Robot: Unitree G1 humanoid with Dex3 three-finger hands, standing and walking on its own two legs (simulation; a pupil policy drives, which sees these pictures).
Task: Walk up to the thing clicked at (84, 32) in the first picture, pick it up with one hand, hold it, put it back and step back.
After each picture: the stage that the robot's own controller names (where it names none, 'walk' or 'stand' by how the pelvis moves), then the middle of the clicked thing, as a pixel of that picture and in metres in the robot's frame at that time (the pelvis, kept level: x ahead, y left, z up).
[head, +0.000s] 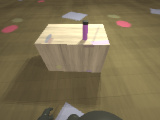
stand; (85, 30) +1.02 +0.13 -0.01
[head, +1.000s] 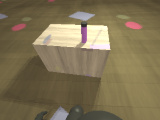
walk; (84, 33) +0.92 +0.17 +0.01
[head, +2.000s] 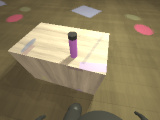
stand; (73, 46) +0.58 +0.22 +0.02
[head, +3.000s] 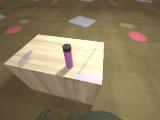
stand; (68, 57) +0.52 +0.24 +0.00
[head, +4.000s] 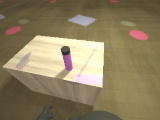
stand; (67, 59) +0.49 +0.23 -0.01
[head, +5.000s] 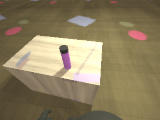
stand; (66, 58) +0.51 +0.26 -0.01
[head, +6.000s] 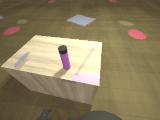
stand; (65, 58) +0.50 +0.26 -0.01
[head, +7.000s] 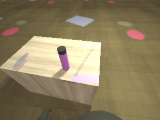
stand; (64, 59) +0.49 +0.27 -0.01
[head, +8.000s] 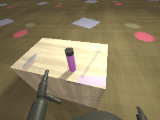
rise first; (71, 60) +0.49 +0.23 +0.00
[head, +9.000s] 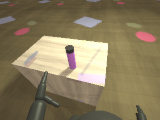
go down; (71, 58) +0.51 +0.24 +0.00
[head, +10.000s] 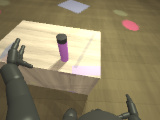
go down; (63, 49) +0.53 +0.21 +0.02
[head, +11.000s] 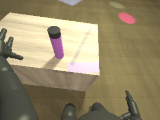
go down; (57, 45) +0.52 +0.22 +0.06
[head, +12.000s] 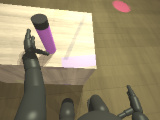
close in; (46, 37) +0.53 +0.24 +0.09
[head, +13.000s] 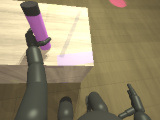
lift; (39, 30) +0.56 +0.24 +0.11
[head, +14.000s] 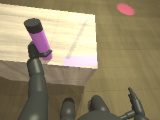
lift; (41, 43) +0.48 +0.28 +0.10
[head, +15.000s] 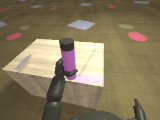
lift; (69, 61) +0.32 +0.15 +0.19
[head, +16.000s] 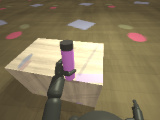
hold; (68, 61) +0.34 +0.16 +0.17
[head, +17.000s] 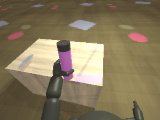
hold; (66, 62) +0.34 +0.18 +0.17
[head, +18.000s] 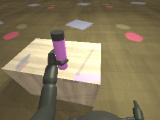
crouch; (60, 52) +0.39 +0.21 +0.20
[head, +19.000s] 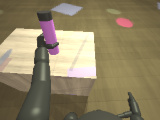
lower; (50, 35) +0.51 +0.24 +0.19
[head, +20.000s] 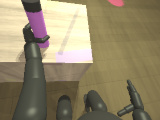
lower; (38, 27) +0.57 +0.23 +0.12
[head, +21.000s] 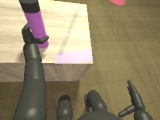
lower; (37, 27) +0.57 +0.24 +0.11
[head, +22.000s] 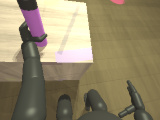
lower; (35, 25) +0.57 +0.24 +0.12
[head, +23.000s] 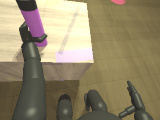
lower; (35, 25) +0.57 +0.25 +0.12
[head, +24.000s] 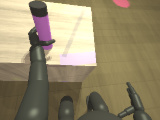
open; (43, 30) +0.55 +0.23 +0.11
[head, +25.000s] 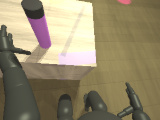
sink last; (40, 29) +0.53 +0.24 +0.10
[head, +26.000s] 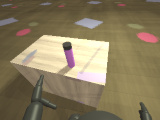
sink last; (69, 55) +0.51 +0.25 +0.05
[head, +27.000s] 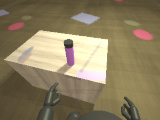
stand; (69, 53) +0.52 +0.23 +0.03
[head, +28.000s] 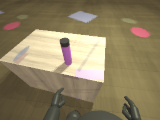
stand; (66, 53) +0.51 +0.24 +0.05
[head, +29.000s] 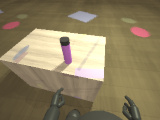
stand; (66, 51) +0.52 +0.24 +0.05
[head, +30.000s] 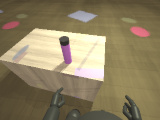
stand; (66, 51) +0.52 +0.24 +0.05
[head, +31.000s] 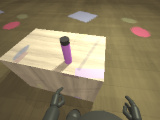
stand; (66, 51) +0.52 +0.24 +0.05
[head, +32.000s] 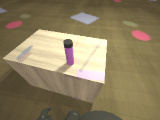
stand; (69, 53) +0.52 +0.23 +0.03
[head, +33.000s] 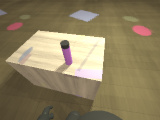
walk; (67, 53) +0.53 +0.25 +0.00
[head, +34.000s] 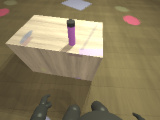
walk; (71, 34) +0.72 +0.24 +0.01
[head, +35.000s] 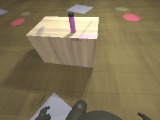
stand; (72, 23) +1.03 +0.35 +0.02
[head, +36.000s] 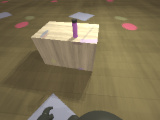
stand; (74, 28) +1.09 +0.29 -0.01
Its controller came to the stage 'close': yes
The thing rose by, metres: 0.20
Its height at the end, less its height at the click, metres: +0.00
